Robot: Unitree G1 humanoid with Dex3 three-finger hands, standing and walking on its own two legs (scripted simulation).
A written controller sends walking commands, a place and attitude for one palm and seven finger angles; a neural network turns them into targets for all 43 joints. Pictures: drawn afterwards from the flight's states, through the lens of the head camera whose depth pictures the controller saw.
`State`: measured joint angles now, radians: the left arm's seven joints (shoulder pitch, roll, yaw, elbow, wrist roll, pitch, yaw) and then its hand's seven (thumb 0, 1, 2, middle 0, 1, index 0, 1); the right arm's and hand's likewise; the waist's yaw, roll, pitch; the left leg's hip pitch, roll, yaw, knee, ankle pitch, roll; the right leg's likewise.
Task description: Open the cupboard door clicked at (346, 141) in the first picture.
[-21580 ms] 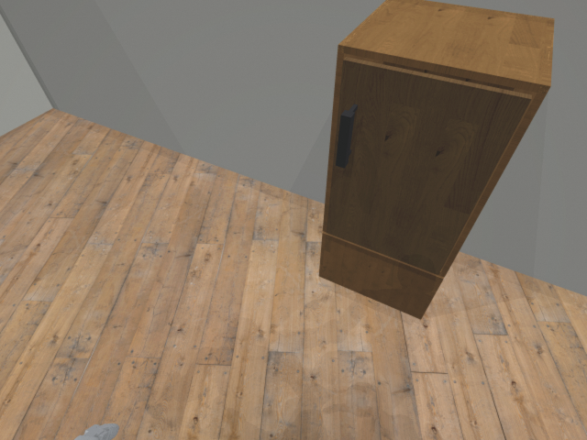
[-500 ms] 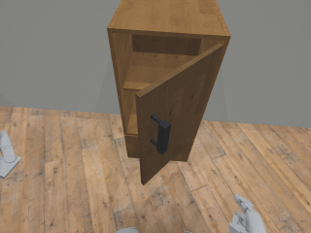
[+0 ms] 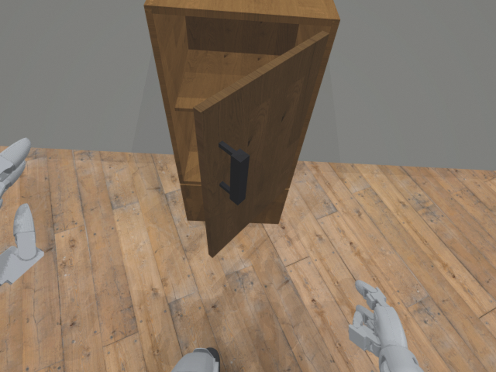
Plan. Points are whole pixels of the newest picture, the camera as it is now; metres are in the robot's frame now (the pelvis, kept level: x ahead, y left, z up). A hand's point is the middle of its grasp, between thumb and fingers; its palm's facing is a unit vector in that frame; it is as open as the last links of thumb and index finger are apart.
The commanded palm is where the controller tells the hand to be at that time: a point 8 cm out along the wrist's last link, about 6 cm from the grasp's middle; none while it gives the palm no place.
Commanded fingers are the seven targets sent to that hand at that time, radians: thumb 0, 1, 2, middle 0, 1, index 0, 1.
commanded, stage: step back with the hand held close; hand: left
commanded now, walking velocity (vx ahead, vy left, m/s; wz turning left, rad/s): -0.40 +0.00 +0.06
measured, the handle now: (231, 173) +0.49 +0.06 -0.02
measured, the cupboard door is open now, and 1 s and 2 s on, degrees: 48 48 48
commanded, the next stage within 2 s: stop stepping back and stand still in 0.06 s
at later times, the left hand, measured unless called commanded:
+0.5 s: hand out of the picture +0.04 +0.29 +0.18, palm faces +0.48 -0.78 -0.41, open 7.4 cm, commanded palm +0.00 +0.31 +0.19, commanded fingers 0.00 0.90 0.90 -0.20 -0.30 -0.20 -0.30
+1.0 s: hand out of the picture +0.01 +0.27 +0.16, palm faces +0.48 -0.75 -0.46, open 7.4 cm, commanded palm -0.05 +0.30 +0.19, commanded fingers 0.00 0.90 0.90 -0.20 -0.30 -0.20 -0.30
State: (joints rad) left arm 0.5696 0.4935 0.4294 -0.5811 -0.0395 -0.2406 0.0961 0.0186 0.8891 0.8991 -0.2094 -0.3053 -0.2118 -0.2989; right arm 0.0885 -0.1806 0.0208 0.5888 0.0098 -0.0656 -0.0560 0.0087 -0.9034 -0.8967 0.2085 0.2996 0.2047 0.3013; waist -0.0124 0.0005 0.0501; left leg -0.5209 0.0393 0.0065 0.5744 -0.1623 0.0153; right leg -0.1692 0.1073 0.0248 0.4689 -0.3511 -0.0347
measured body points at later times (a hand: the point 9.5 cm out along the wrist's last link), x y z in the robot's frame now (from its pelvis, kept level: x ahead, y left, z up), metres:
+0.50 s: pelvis -0.14 +0.01 +0.01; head -0.17 +0.04 +0.45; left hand +0.01 +0.33 +0.20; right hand +0.00 -0.22 -0.08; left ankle -0.11 +0.11 -0.69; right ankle -0.15 -0.10 -0.73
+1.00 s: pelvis -0.18 +0.00 +0.00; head -0.19 +0.00 +0.45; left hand -0.02 +0.31 +0.19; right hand -0.05 -0.25 -0.10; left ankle -0.16 +0.13 -0.70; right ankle -0.16 -0.10 -0.73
